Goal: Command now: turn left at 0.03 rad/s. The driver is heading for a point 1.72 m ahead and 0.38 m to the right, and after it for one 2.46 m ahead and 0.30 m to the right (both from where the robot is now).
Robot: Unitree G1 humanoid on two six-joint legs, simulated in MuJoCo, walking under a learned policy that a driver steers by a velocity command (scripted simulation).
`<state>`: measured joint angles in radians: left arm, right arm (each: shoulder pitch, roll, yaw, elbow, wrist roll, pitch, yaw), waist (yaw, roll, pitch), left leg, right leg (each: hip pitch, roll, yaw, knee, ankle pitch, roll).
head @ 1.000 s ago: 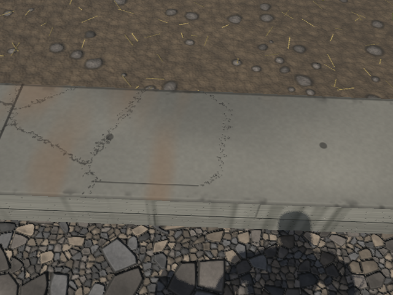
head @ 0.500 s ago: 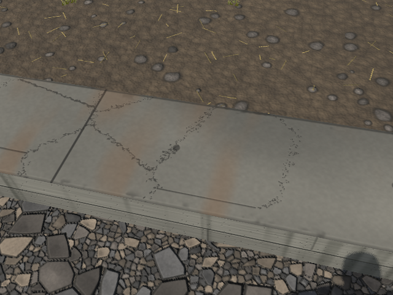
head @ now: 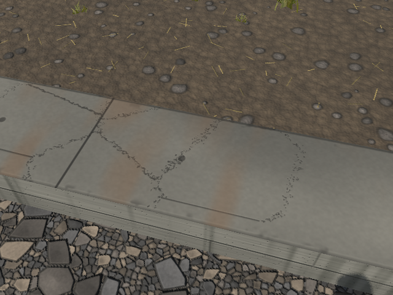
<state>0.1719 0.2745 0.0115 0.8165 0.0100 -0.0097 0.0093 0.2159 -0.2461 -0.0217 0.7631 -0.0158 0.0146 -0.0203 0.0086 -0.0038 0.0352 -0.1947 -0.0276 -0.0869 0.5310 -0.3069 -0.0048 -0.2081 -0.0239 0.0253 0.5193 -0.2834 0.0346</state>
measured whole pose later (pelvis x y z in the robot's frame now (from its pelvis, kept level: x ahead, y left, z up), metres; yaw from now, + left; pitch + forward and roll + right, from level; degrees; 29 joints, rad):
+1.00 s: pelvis +0.24 +0.02 -0.01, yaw -1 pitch +1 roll +0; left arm 0.38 0.28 0.02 0.96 -0.03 -0.09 0.01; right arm 0.07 -0.27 -0.04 0.78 0.01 -0.10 0.02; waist 0.05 -0.01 0.04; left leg -0.39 -0.04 0.04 0.53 -0.15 0.06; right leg -0.22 -0.01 0.06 1.07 -0.44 -0.03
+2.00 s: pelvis +0.81 -0.13 +0.15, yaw -3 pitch +5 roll +3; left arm 0.18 0.31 0.05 0.75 0.09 -0.04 -0.06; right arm 0.40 -0.20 0.03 1.05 -0.06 -0.05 0.10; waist 0.00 0.00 -0.06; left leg -0.46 -0.15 0.08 0.70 -0.34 0.12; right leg -0.94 0.03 0.25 1.92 -0.10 -0.14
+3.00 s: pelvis +1.36 -0.20 +0.18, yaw -3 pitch +2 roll +1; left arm 0.30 0.27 0.06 0.89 -0.03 -0.07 0.01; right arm 0.18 -0.23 -0.06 0.78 0.00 -0.09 0.02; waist 0.01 -0.04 0.01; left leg -0.33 -0.02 0.08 0.45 -0.16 0.05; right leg -0.46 -0.05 0.04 1.17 -0.37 -0.02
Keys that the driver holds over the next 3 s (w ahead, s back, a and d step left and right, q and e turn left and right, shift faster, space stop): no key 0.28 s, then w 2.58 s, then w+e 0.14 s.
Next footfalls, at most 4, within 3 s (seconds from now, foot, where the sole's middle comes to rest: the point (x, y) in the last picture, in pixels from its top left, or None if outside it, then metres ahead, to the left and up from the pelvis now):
0.90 left None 0.36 0.11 -0.77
1.38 right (247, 277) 0.54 -0.13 -0.66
1.54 right None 0.52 -0.13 -0.78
1.82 left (226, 179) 0.86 -0.07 -0.59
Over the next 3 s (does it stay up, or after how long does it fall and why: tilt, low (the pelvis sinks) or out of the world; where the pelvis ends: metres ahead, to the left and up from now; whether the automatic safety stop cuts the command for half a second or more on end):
stays up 1.36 -0.20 0.18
